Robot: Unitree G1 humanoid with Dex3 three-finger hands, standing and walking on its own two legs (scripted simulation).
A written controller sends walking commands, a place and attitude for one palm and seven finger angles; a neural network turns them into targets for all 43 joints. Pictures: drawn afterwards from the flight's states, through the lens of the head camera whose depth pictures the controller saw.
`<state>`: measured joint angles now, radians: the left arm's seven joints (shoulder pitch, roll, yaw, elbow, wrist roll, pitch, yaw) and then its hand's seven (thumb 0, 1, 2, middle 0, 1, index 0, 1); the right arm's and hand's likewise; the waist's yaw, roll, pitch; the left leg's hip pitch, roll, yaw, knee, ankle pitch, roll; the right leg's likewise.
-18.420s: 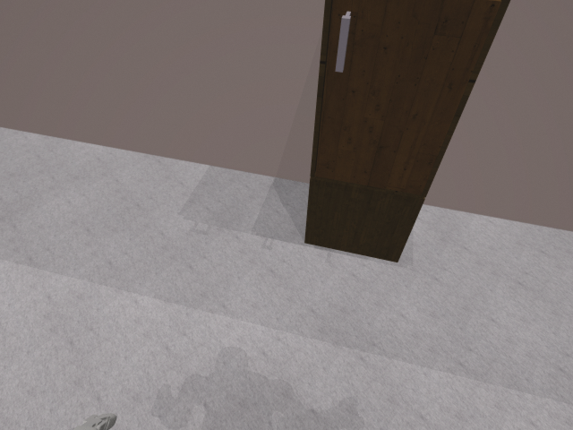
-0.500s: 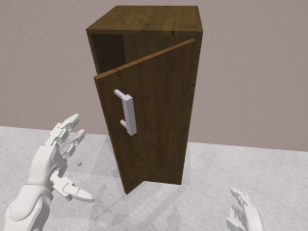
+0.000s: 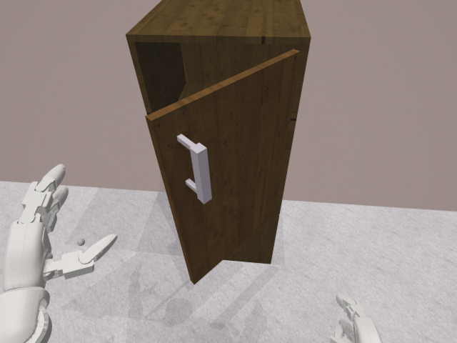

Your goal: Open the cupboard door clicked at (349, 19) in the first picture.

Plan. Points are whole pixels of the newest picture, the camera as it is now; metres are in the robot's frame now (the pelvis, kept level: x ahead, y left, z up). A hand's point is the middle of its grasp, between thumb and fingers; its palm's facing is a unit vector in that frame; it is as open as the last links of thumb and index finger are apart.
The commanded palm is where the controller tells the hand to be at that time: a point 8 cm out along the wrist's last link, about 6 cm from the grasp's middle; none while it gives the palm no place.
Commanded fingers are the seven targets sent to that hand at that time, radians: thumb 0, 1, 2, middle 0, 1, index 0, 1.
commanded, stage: draw the hand back to the body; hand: left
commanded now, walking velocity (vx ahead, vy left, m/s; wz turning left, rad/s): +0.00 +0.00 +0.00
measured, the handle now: (194, 169) +0.37 +0.11 +0.13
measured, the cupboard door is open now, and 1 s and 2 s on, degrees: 49 49 49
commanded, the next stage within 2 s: step back with the hand held close in 0.62 s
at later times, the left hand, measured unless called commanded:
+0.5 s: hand (65, 236) +0.21 +0.26 +0.14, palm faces +0.45 -0.82 -0.35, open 7.6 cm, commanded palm +0.16 +0.30 +0.16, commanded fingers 0.00 0.90 0.90 -0.20 -0.30 -0.20 -0.30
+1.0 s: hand (62, 247) +0.19 +0.26 +0.14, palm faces +0.35 -0.80 -0.49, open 7.4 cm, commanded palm +0.14 +0.30 +0.17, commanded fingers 0.00 0.90 0.90 -0.20 -0.30 -0.20 -0.30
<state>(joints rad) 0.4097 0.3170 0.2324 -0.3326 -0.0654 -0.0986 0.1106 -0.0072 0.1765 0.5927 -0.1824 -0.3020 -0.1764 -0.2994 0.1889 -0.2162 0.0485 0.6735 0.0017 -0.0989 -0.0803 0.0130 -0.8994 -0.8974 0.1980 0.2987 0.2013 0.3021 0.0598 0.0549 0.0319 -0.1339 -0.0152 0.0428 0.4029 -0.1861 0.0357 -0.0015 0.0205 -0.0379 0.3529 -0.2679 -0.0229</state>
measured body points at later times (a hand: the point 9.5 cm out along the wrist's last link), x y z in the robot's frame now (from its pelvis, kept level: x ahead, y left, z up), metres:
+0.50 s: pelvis +0.01 +0.00 +0.00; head +0.00 -0.01 +0.45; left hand +0.18 +0.31 +0.16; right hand +0.20 -0.22 -0.08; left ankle +0.03 +0.09 -0.74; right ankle -0.04 -0.10 -0.74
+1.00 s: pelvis +0.00 +0.00 +0.00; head +0.01 -0.02 +0.45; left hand +0.17 +0.30 +0.17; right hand +0.18 -0.24 -0.09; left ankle +0.03 +0.09 -0.74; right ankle -0.04 -0.10 -0.74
